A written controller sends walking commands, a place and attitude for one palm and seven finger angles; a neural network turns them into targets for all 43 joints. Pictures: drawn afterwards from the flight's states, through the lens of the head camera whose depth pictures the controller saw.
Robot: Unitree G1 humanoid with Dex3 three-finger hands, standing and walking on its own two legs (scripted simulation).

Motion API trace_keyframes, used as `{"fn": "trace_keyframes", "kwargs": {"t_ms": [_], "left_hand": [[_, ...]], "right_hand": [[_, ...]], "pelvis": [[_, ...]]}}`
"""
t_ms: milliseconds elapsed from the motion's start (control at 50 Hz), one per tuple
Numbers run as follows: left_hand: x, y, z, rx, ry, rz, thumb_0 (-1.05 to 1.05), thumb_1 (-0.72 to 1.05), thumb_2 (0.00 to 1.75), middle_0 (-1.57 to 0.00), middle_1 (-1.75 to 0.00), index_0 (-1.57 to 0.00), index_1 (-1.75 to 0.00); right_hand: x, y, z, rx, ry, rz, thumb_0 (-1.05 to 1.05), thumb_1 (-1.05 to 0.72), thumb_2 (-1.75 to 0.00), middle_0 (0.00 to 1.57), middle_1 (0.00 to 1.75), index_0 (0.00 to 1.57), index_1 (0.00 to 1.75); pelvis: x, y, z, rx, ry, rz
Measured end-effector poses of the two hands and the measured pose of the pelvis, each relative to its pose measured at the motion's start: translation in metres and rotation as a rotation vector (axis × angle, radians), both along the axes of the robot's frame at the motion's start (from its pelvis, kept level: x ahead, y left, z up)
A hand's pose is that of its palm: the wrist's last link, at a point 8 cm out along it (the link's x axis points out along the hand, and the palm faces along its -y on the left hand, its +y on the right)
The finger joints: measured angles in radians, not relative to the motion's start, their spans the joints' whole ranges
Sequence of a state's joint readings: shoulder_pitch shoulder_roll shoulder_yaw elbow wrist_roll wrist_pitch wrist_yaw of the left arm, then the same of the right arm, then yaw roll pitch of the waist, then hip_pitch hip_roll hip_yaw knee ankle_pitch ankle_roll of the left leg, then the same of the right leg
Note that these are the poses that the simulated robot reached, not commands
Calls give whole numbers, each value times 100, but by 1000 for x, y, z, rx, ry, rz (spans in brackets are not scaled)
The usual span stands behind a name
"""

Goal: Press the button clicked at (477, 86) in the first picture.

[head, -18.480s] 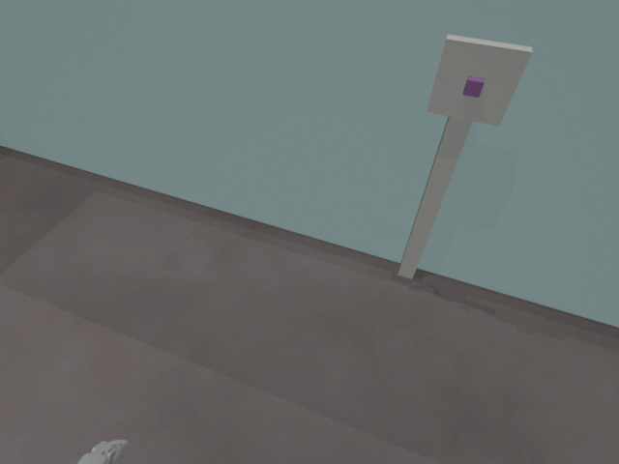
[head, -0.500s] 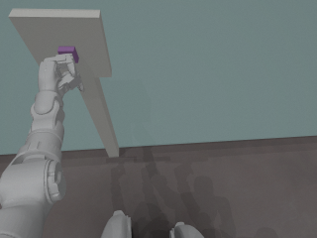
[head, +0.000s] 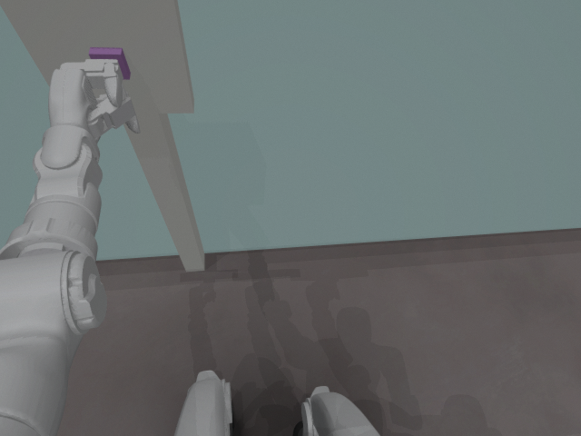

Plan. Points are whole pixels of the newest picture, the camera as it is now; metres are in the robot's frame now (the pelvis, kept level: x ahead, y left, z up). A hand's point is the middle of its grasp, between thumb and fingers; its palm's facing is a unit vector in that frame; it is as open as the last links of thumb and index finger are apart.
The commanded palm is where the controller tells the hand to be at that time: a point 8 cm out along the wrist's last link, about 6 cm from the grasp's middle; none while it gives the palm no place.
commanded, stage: hold the button down briefly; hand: left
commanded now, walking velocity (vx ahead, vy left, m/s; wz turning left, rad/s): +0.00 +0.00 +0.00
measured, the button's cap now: (111, 59) +0.58 +0.19 +0.14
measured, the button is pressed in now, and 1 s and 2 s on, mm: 7 0 0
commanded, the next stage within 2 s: pull the fist back off the button in 0.04 s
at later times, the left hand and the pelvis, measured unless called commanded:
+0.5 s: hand (129, 107) +0.52 +0.18 +0.11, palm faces +0.05 -1.00 -0.02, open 3.5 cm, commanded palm +0.50 +0.20 +0.11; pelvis -0.01 +0.01 +0.00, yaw -1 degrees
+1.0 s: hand (136, 141) +0.47 +0.16 +0.10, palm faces +0.05 -1.00 -0.03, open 3.1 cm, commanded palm +0.43 +0.21 +0.11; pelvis +0.04 +0.00 +0.03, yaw -2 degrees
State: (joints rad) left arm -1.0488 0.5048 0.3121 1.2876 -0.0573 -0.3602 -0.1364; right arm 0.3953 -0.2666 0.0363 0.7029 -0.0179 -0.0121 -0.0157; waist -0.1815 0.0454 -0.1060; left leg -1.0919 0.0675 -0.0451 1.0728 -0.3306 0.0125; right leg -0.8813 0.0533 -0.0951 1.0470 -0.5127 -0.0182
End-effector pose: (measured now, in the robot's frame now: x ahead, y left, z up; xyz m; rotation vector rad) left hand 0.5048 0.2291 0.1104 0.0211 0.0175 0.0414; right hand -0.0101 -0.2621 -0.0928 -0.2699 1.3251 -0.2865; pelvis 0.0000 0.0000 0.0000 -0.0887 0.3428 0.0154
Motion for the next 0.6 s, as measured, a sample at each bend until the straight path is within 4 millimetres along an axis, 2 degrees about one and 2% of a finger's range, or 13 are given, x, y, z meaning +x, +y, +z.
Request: {"fn": "trace_keyframes", "kwargs": {"t_ms": [340,480,600], "left_hand": [[-1,-1,0,4,-5,11,1,87,93,-130,-150,-151,-150],[-3,-1,-1,2,-13,13,1,89,91,-130,-150,-150,-150],[-12,-3,-2,-7,-17,12,1,90,90,-130,-150,-146,-150]], "right_hand": [[-15,12,0,-2,-10,14,1,-90,-90,20,30,20,30],[-10,15,1,11,-11,19,1,-90,-90,20,30,20,30],[4,17,3,35,-29,16,1,-90,-90,20,30,20,30]], "pelvis": [[-12,10,-3,-5,10,-6],[-9,12,-1,-3,7,-8],[-1,13,5,4,-10,-17]]}}
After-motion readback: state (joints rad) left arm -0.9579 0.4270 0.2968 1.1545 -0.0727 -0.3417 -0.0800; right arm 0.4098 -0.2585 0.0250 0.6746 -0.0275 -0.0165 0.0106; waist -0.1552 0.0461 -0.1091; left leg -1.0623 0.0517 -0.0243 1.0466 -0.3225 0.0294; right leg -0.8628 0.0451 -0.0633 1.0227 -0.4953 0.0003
